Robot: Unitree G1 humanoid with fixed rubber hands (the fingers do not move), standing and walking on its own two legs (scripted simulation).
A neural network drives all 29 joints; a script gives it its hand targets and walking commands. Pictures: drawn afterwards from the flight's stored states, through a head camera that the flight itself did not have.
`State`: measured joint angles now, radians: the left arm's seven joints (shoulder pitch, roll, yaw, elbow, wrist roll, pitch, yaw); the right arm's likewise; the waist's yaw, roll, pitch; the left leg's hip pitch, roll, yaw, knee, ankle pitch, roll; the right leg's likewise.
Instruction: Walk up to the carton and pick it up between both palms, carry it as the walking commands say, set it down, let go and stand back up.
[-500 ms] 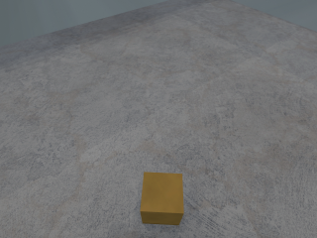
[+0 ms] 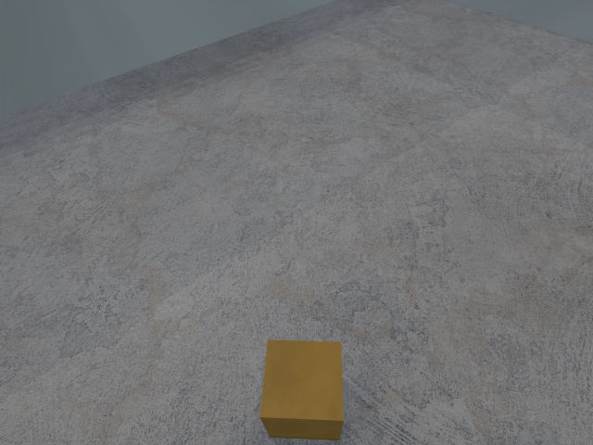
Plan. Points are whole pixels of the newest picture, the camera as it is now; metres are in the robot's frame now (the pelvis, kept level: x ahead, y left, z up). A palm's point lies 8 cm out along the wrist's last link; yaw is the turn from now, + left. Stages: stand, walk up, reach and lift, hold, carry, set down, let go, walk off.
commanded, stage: walk up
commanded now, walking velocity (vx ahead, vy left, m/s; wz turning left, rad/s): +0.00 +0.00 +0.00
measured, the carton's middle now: (304, 391) +0.37 +0.03 -0.65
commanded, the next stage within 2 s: stand in 0.04 s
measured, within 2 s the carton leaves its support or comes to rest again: neither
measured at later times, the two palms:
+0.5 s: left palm out of the picture +0.03 +0.24 -0.16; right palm out of the picture +0.02 -0.21 -0.15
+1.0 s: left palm out of the picture +0.12 +0.24 -0.17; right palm out of the picture +0.12 -0.20 -0.18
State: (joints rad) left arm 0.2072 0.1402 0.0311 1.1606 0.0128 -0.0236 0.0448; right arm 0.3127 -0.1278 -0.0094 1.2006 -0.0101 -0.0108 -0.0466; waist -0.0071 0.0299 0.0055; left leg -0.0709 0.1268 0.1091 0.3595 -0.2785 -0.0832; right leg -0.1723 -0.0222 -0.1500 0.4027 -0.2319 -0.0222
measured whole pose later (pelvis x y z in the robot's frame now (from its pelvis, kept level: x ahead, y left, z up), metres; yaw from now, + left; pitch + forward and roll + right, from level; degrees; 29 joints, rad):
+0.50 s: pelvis -0.02 +0.02 -0.02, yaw +0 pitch +7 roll +0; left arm 0.21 0.19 -0.06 0.96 -0.13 0.15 0.07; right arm 0.24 -0.16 0.04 0.95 0.10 0.14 -0.06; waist -0.01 -0.01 -0.07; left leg -0.35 0.09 0.06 0.60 -0.37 -0.03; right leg -0.44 -0.05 -0.10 0.60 -0.29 -0.01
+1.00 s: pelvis -0.07 +0.03 -0.06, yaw +3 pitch +18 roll +1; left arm -0.03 0.12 0.05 0.47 0.02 0.46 0.00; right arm 0.00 -0.16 -0.15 0.48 -0.04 0.44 0.07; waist -0.02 0.00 -0.04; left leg -0.83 0.03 0.03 0.94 -0.41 -0.01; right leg -0.90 -0.06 0.02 0.92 -0.33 0.05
